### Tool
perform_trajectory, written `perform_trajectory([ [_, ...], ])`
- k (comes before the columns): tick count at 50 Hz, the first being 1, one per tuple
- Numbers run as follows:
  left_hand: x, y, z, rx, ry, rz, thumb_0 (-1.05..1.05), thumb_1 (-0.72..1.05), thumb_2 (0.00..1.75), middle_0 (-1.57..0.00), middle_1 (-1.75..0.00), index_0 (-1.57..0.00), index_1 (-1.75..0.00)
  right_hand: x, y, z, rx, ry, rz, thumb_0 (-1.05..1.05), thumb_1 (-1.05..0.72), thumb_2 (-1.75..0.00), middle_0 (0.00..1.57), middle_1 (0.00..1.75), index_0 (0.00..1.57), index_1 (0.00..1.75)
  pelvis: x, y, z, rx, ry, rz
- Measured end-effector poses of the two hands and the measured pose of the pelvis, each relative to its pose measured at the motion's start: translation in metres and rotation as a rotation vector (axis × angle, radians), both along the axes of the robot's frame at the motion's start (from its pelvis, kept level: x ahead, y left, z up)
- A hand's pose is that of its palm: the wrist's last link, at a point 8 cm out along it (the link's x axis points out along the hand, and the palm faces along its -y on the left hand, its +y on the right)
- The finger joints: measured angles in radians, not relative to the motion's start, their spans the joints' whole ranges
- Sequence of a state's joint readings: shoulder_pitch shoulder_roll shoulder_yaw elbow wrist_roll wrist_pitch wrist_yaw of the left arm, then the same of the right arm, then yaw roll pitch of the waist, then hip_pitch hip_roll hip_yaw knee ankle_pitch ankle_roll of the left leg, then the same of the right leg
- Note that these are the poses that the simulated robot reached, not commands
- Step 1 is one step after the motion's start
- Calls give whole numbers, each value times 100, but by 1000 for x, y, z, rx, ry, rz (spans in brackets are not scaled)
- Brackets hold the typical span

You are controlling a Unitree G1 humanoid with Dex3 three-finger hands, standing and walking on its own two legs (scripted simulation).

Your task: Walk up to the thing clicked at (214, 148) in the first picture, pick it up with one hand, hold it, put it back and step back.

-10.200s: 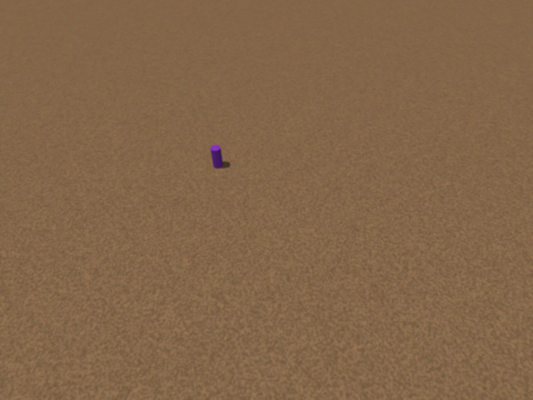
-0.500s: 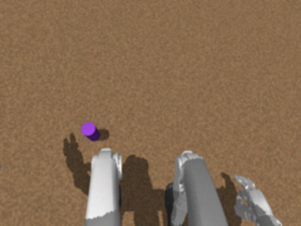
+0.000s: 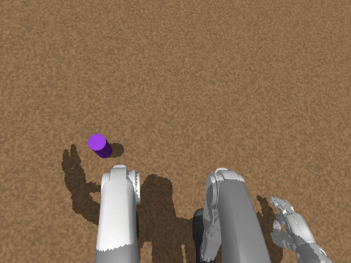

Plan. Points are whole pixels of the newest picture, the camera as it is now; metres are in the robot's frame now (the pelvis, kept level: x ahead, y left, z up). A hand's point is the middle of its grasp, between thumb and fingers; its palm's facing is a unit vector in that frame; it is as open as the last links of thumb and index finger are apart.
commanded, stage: go down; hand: left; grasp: from the side
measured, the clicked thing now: (101, 146) +0.42 +0.26 -0.35
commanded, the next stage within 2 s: approach in 0.58 s
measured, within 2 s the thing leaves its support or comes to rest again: neither
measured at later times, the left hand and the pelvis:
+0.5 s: hand out of the picture +0.32 +0.44 -0.02, palm faces +0.28 -0.94 -0.18, open 17.3 cm; pelvis +0.00 +0.00 -0.02, yaw -1 degrees
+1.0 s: hand out of the picture +0.33 +0.42 -0.10, palm faces +0.28 -0.96 -0.03, open 17.6 cm; pelvis -0.01 +0.00 -0.07, yaw -2 degrees
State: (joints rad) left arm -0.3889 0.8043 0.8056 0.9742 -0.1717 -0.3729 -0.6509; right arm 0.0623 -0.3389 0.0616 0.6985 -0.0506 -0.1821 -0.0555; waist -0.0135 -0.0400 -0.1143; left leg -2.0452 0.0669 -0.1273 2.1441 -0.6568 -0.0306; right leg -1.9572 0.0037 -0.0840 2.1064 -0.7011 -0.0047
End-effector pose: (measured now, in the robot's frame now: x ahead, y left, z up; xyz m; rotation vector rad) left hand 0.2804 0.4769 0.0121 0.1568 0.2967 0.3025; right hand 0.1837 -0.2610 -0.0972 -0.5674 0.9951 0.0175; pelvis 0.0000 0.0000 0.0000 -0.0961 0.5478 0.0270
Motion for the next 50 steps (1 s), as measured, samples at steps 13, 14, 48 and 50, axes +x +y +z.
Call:
perform_trajectory([
  [13, 5, 4, -9, -3, -26, -6, -1, -50, 15, -4, -13, -4, -13, -11, -3, -10, -11, 28, -7, 1, -91, -91, 20, 30, 20, 30, -1, 1, -11, -4, -1, -5],
  [14, 5, 4, -9, -4, -28, -6, -1, -50, 15, -4, -13, -4, -13, -12, -3, -11, -13, 29, -7, 1, -91, -91, 20, 30, 20, 30, -1, 1, -12, -4, -2, -5],
  [48, 7, -4, -82, -85, -190, -4, -1, -59, 8, -6, -10, -5, -11, -6, -1, -45, -49, 31, 90, 1, -91, -90, 20, 30, 20, 30, -6, 3, -58, -15, -51, -26],
  [50, 12, -12, -103, -107, -210, -14, -1, -59, 7, -7, -10, -5, -11, -5, 0, -51, -60, 36, 114, 1, -91, -90, 20, 30, 20, 30, -6, 2, -67, -18, -65, -32],
])
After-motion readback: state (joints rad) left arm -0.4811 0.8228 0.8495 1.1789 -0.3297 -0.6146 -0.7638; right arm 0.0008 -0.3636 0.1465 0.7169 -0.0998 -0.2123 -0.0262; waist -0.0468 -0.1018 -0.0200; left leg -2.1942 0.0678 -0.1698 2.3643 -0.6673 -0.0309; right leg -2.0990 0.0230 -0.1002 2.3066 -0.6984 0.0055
